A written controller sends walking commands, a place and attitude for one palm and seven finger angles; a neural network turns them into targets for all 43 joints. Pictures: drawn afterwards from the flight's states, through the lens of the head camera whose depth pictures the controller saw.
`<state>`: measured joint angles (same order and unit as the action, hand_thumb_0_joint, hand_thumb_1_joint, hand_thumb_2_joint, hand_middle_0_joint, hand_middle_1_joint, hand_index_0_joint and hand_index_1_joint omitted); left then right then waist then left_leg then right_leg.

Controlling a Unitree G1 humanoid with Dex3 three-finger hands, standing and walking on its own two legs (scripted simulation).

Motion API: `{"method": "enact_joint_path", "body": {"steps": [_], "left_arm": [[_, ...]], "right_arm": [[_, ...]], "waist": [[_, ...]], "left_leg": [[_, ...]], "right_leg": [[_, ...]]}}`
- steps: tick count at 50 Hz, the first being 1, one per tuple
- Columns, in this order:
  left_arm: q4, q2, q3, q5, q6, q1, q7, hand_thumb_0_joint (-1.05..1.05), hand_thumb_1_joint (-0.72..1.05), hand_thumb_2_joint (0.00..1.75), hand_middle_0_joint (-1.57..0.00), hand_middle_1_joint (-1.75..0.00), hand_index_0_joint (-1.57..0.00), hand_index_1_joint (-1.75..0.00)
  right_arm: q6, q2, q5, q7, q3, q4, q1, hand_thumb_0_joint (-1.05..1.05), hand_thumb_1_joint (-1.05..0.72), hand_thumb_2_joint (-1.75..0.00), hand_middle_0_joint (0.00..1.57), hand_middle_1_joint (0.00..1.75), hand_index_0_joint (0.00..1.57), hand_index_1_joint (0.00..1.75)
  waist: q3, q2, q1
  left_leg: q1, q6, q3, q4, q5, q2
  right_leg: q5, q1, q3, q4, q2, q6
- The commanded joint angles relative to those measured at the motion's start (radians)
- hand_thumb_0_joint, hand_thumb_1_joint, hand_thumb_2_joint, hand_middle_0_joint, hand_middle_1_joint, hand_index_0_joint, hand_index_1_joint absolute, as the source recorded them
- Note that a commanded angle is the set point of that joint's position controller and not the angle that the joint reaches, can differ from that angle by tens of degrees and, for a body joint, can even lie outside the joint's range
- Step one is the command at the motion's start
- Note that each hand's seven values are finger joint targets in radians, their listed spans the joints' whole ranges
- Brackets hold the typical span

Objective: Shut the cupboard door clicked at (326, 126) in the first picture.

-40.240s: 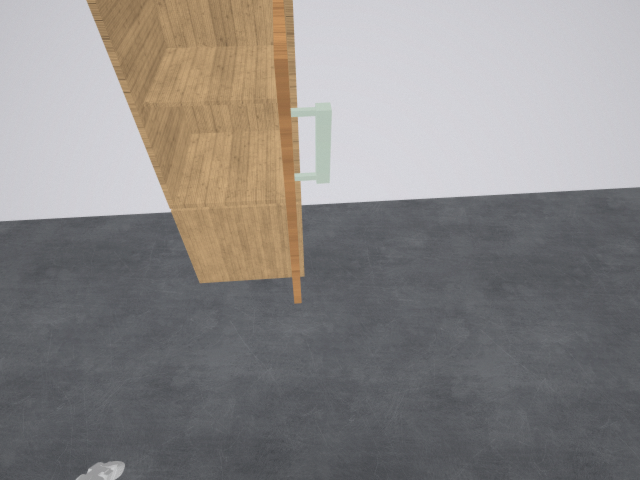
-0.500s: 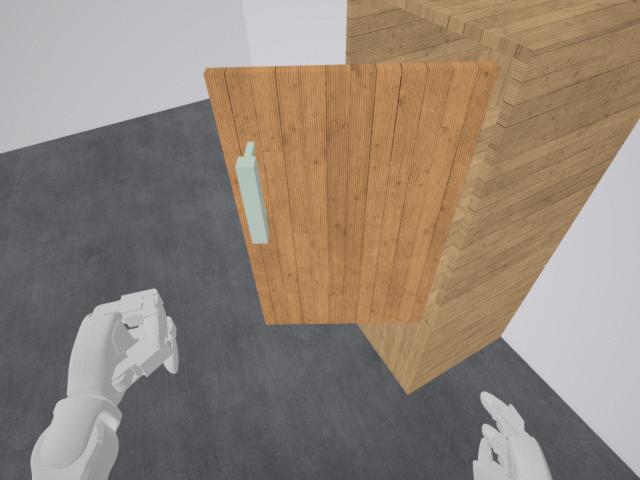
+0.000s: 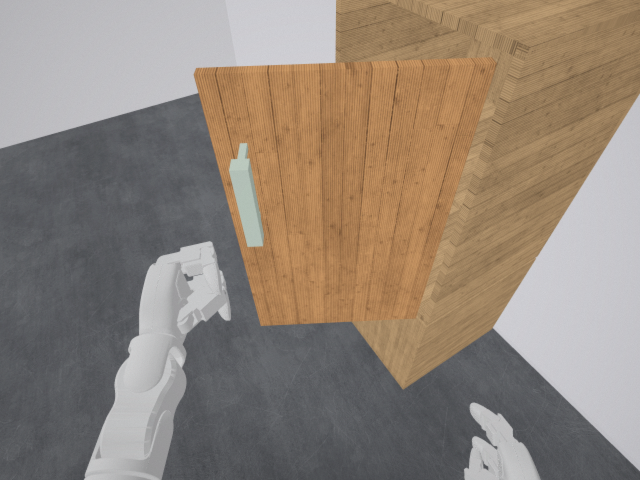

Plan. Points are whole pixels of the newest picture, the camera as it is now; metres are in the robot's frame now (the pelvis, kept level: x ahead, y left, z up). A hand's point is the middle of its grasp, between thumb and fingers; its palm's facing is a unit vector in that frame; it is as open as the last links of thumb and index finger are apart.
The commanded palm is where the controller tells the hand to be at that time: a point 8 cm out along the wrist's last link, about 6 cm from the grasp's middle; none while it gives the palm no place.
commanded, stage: bring the fist close to the handle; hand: left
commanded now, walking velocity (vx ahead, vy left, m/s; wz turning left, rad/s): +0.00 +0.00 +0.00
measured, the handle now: (249, 196) +0.47 +0.14 +0.10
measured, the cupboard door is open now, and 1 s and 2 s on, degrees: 61 61 42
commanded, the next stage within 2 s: push the door shut along its arc in 0.82 s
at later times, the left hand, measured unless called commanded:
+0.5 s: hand (265, 242) +0.38 +0.10 +0.11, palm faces +0.10 -0.99 -0.01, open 3.1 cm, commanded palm +0.34 +0.15 +0.11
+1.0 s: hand (251, 248) +0.37 +0.12 +0.11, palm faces +0.10 -0.99 +0.00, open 3.1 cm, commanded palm +0.35 +0.16 +0.11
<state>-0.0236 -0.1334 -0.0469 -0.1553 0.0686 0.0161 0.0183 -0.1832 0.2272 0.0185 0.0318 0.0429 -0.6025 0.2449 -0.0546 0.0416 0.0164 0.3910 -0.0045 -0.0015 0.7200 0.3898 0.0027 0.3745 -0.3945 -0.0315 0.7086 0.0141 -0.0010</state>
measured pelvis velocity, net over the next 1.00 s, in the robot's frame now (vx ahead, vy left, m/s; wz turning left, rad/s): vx -0.02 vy -0.01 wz -0.01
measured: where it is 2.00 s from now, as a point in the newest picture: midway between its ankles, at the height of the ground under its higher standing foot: outside the picture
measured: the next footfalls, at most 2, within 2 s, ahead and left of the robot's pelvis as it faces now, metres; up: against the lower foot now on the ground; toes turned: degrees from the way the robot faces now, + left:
none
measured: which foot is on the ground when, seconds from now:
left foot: down 0.00-1.00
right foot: down 0.00-1.00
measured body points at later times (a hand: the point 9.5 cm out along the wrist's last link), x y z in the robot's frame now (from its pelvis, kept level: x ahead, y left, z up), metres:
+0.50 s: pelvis -0.01 -0.01 +0.00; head +0.01 -0.02 +0.45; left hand +0.36 +0.15 +0.11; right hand +0.12 -0.25 -0.11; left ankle -0.01 +0.12 -0.72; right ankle -0.01 -0.12 -0.72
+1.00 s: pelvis -0.02 -0.01 +0.00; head +0.00 -0.03 +0.45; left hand +0.36 +0.17 +0.11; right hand +0.12 -0.26 -0.10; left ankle -0.01 +0.12 -0.72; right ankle -0.01 -0.12 -0.72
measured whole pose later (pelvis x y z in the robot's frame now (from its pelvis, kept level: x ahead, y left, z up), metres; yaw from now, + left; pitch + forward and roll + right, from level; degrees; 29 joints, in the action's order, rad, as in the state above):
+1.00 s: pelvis -0.02 -0.01 +0.00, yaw -1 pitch +4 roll +0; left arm -0.53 -0.13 -0.11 -0.14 0.21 -0.38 0.07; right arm -0.08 0.25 0.02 0.03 0.01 -0.64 0.26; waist -0.05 0.03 -0.01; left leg 0.42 0.01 -0.01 0.69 0.34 0.02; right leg 0.33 -0.43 -0.02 0.68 -0.01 0.02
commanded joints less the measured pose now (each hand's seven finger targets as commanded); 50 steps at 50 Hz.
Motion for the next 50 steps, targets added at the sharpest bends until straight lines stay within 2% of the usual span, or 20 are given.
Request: {"method": "enact_joint_path", "body": {"steps": [1, 5, 8, 9, 10, 12, 15, 18, 21, 23, 25, 28, 32, 33, 38, 42, 44, 46, 48, 50], "left_arm": [[0.166, -0.086, -0.042, 0.006, 0.066, -0.371, 0.035, 0.00, 0.90, 0.90, -1.30, -1.50, -1.30, -1.50], [0.120, -0.041, 0.001, 0.019, 0.074, -0.447, 0.054, 0.00, 0.90, 0.90, -1.30, -1.50, -1.30, -1.50], [0.025, -0.070, -0.035, 0.025, 0.068, -0.464, 0.072, 0.00, 0.90, 0.90, -1.30, -1.50, -1.30, -1.50], [0.018, -0.029, 0.005, 0.026, 0.068, -0.513, 0.071, 0.00, 0.90, 0.90, -1.30, -1.50, -1.30, -1.50], [-0.016, -0.050, -0.024, 0.024, 0.066, -0.524, 0.078, 0.00, 0.90, 0.90, -1.30, -1.50, -1.30, -1.50], [-0.025, -0.040, -0.016, 0.033, 0.073, -0.577, 0.088, 0.00, 0.90, 0.90, -1.30, -1.50, -1.30, -1.50], [-0.090, -0.050, -0.031, 0.033, 0.085, -0.645, 0.105, 0.00, 0.90, 0.90, -1.30, -1.50, -1.30, -1.50], [-0.123, -0.089, -0.067, 0.043, 0.115, -0.714, 0.120, 0.00, 0.90, 0.90, -1.30, -1.50, -1.30, -1.50], [-0.166, -0.024, -0.009, 0.047, 0.140, -0.795, 0.123, 0.00, 0.90, 0.90, -1.30, -1.50, -1.30, -1.50], [-0.221, -0.056, -0.058, 0.045, 0.146, -0.701, 0.127, 0.00, 0.90, 0.90, -1.30, -1.50, -1.30, -1.50], [-0.226, -0.032, -0.036, 0.046, 0.150, -0.704, 0.121, 0.00, 0.90, 0.90, -1.30, -1.50, -1.30, -1.50], [-0.254, -0.101, -0.099, 0.047, 0.153, -0.698, 0.127, 0.00, 0.90, 0.90, -1.30, -1.50, -1.30, -1.50], [-0.195, -0.101, -0.101, 0.041, 0.182, -0.721, 0.126, 0.00, 0.90, 0.90, -1.30, -1.50, -1.30, -1.50], [-0.202, -0.130, -0.122, 0.041, 0.189, -0.712, 0.124, 0.00, 0.90, 0.90, -1.30, -1.50, -1.30, -1.50], [-0.241, -0.137, -0.116, 0.028, 0.208, -0.753, 0.093, 0.00, 0.90, 0.90, -1.30, -1.50, -1.30, -1.50], [-0.250, -0.095, -0.077, 0.012, 0.213, -0.768, 0.058, 0.00, 0.90, 0.90, -1.30, -1.50, -1.30, -1.50], [-0.265, -0.118, -0.101, 0.009, 0.211, -0.729, 0.052, 0.00, 0.90, 0.90, -1.30, -1.50, -1.30, -1.50], [-0.266, -0.073, -0.058, 0.006, 0.209, -0.776, 0.048, 0.00, 0.90, 0.90, -1.30, -1.50, -1.30, -1.50], [-0.293, -0.126, -0.089, 0.014, 0.211, -0.820, 0.049, 0.00, 0.90, 0.90, -1.30, -1.50, -1.30, -1.50], [-0.305, -0.118, -0.068, 0.021, 0.217, -0.909, 0.043, 0.00, 0.90, 0.90, -1.30, -1.50, -1.30, -1.50]], "right_arm": [[-0.031, 0.107, 0.004, 0.012, -0.041, 0.141, -0.087, 0.00, -0.90, -0.90, 0.20, 0.30, 0.20, 0.30], [-0.017, 0.103, 0.002, 0.008, -0.045, 0.133, -0.080, 0.00, -0.90, -0.90, 0.20, 0.30, 0.20, 0.30], [-0.002, 0.111, 0.002, 0.006, -0.049, 0.121, -0.069, 0.00, -0.90, -0.90, 0.20, 0.30, 0.20, 0.30], [0.004, 0.108, 0.001, 0.004, -0.047, 0.124, -0.073, 0.00, -0.90, -0.90, 0.20, 0.30, 0.20, 0.30], [0.009, 0.108, 0.003, 0.004, -0.049, 0.120, -0.070, 0.00, -0.90, -0.90, 0.20, 0.30, 0.20, 0.30], [0.019, 0.106, 0.001, 0.002, -0.050, 0.119, -0.069, 0.00, -0.90, -0.90, 0.20, 0.30, 0.20, 0.30], [0.031, 0.107, -0.001, 0.001, -0.051, 0.110, -0.060, 0.00, -0.90, -0.90, 0.20, 0.30, 0.20, 0.30], [0.040, 0.110, -0.004, 0.001, -0.057, 0.101, -0.052, 0.00, -0.90, -0.90, 0.20, 0.30, 0.20, 0.30], [0.040, 0.107, -0.004, -0.006, -0.060, 0.091, -0.040, 0.00, -0.90, -0.90, 0.20, 0.30, 0.20, 0.30], [0.042, 0.116, -0.008, -0.010, -0.068, 0.094, -0.027, 0.00, -0.90, -0.90, 0.20, 0.30, 0.20, 0.30], [0.047, 0.112, -0.005, -0.015, -0.068, 0.099, -0.024, 0.00, -0.90, -0.90, 0.20, 0.30, 0.20, 0.30], [0.060, 0.120, -0.005, -0.013, -0.069, 0.100, -0.020, 0.00, -0.90, -0.90, 0.20, 0.30, 0.20, 0.30], [0.064, 0.111, -0.007, -0.011, -0.070, 0.111, -0.033, 0.00, -0.90, -0.90, 0.20, 0.30, 0.20, 0.30], [0.066, 0.115, -0.008, -0.008, -0.071, 0.108, -0.031, 0.00, -0.90, -0.90, 0.20, 0.30, 0.20, 0.30], [0.066, 0.117, -0.003, 0.001, -0.070, 0.093, -0.034, 0.00, -0.90, -0.90, 0.20, 0.30, 0.20, 0.30], [0.059, 0.114, 0.005, 0.003, -0.069, 0.094, -0.038, 0.00, -0.90, -0.90, 0.20, 0.30, 0.20, 0.30], [0.059, 0.119, 0.006, 0.003, -0.072, 0.095, -0.032, 0.00, -0.90, -0.90, 0.20, 0.30, 0.20, 0.30], [0.057, 0.116, 0.007, 0.002, -0.069, 0.095, -0.033, 0.00, -0.90, -0.90, 0.20, 0.30, 0.20, 0.30], [0.058, 0.126, 0.005, 0.007, -0.071, 0.083, -0.024, 0.00, -0.90, -0.90, 0.20, 0.30, 0.20, 0.30], [0.059, 0.123, 0.007, 0.009, -0.066, 0.079, -0.029, 0.00, -0.90, -0.90, 0.20, 0.30, 0.20, 0.30]], "waist": [[-0.186, -0.051, -0.021], [-0.232, -0.026, -0.024], [-0.226, -0.077, -0.020], [-0.224, -0.070, -0.032], [-0.217, -0.086, -0.027], [-0.234, -0.046, -0.027], [-0.236, -0.089, -0.035], [-0.266, -0.070, -0.036], [-0.270, -0.038, -0.054], [-0.292, -0.083, -0.026], [-0.290, -0.078, -0.029], [-0.262, -0.124, -0.023], [-0.285, -0.104, -0.023], [-0.280, -0.111, -0.022], [-0.246, -0.097, -0.044], [-0.252, -0.057, -0.045], [-0.261, -0.087, -0.037], [-0.246, -0.076, -0.052], [-0.232, -0.104, -0.064], [-0.234, -0.069, -0.075]], "left_leg": [[-0.087, -0.004, 0.003, -0.104, -0.286, -0.004], [-0.116, 0.000, 0.006, -0.099, -0.323, 0.000], [-0.095, -0.001, 0.005, -0.100, -0.317, 0.001], [-0.097, -0.002, 0.001, -0.102, -0.309, -0.002], [-0.089, -0.001, 0.002, -0.104, -0.298, 0.000], [-0.098, 0.001, -0.005, -0.103, -0.313, -0.003], [-0.079, -0.002, -0.011, -0.102, -0.289, -0.004], [-0.080, -0.003, -0.016, -0.097, -0.292, -0.003], [-0.094, -0.001, -0.014, -0.090, -0.306, -0.002], [-0.079, -0.003, -0.016, -0.092, -0.313, -0.001], [-0.076, -0.003, -0.025, -0.097, -0.318, -0.003], [-0.041, -0.008, -0.032, -0.107, -0.271, -0.006], [-0.054, -0.015, -0.048, -0.107, -0.273, -0.011], [-0.048, -0.016, -0.048, -0.109, -0.264, -0.010], [-0.042, -0.020, -0.049, -0.110, -0.203, -0.014], [-0.057, -0.017, -0.046, -0.113, -0.203, -0.017], [-0.053, -0.018, -0.043, -0.112, -0.215, -0.015], [-0.064, -0.018, -0.037, -0.113, -0.205, -0.015], [-0.058, -0.019, -0.032, -0.110, -0.187, -0.012], [-0.058, -0.018, -0.026, -0.111, -0.176, -0.014]], "right_leg": [[-0.288, 0.057, -0.023, -0.086, -0.017, 0.015], [-0.317, 0.061, -0.026, -0.075, -0.018, 0.019], [-0.318, 0.066, -0.025, -0.081, -0.021, 0.018], [-0.317, 0.059, -0.024, -0.084, -0.018, 0.015], [-0.307, 0.058, -0.022, -0.089, -0.020, 0.016], [-0.323, 0.062, -0.019, -0.084, -0.018, 0.019], [-0.314, 0.063, -0.012, -0.094, -0.017, 0.014], [-0.320, 0.071, -0.003, -0.092, -0.017, 0.015], [-0.334, 0.047, -0.008, -0.082, -0.021, 0.018], [-0.343, 0.073, -0.008, -0.082, -0.025, 0.018], [-0.361, 0.079, -0.007, -0.082, -0.022, 0.018], [-0.324, 0.092, 0.005, -0.106, -0.018, 0.011], [-0.347, 0.116, 0.023, -0.116, -0.016, 0.007], [-0.337, 0.123, 0.026, -0.123, -0.014, 0.005], [-0.267, 0.091, 0.037, -0.148, -0.014, 0.000], [-0.270, 0.079, 0.031, -0.143, -0.014, 0.006], [-0.283, 0.090, 0.031, -0.141, -0.014, 0.005], [-0.266, 0.059, 0.021, -0.140, -0.017, 0.007], [-0.240, 0.045, 0.022, -0.144, -0.016, 0.003], [-0.230, 0.028, 0.024, -0.135, -0.015, 0.006]]}}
